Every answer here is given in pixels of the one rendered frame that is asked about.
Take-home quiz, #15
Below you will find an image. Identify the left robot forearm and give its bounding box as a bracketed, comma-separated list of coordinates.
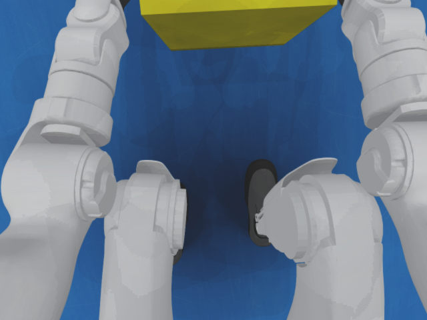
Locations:
[1, 0, 129, 207]

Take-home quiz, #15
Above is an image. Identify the robot left upper arm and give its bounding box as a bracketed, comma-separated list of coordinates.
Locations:
[0, 142, 117, 320]

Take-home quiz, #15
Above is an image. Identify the carton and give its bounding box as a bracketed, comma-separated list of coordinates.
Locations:
[139, 0, 338, 51]

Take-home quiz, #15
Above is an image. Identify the robot right upper arm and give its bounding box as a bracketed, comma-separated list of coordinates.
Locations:
[356, 121, 427, 313]

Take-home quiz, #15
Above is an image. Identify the robot left foot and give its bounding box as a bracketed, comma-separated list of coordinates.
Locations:
[173, 183, 189, 265]

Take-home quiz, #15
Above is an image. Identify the right robot forearm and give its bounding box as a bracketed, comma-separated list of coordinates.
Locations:
[341, 0, 427, 130]

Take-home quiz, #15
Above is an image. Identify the robot right foot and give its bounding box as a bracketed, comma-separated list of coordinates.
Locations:
[245, 159, 278, 247]

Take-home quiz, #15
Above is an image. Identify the robot foot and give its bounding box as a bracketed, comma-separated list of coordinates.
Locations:
[173, 183, 189, 265]
[245, 159, 278, 247]

